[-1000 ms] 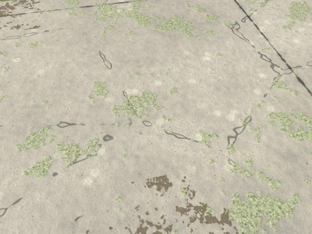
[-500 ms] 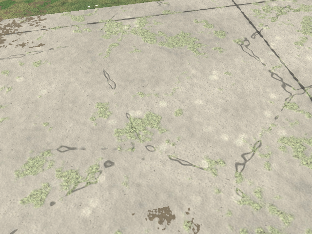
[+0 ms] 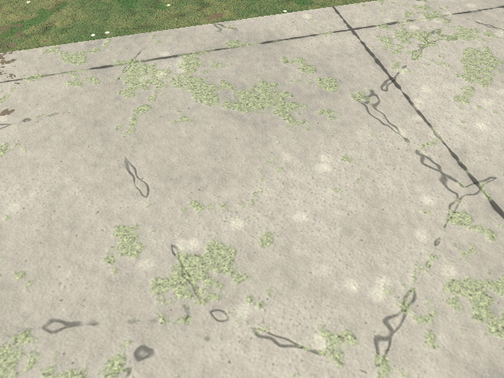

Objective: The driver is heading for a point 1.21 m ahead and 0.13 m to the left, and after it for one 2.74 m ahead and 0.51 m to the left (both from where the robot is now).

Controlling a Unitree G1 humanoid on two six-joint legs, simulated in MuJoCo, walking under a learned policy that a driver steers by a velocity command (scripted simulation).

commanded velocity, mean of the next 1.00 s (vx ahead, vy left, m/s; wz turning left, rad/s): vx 0.50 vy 0.00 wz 0.00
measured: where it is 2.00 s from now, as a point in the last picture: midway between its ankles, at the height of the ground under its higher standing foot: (257, 219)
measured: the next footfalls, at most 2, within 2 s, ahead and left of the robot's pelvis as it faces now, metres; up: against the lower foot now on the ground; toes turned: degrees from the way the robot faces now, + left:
right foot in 0.30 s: +0.33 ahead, -0.17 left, +0.00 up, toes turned -2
left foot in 0.86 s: +0.64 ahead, +0.07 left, +0.00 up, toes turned +3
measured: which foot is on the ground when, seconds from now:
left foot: down 0.00-0.32, up 0.34-0.84, down 0.86-1.00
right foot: up 0.00-0.28, down 0.30-0.88, up 0.90-1.00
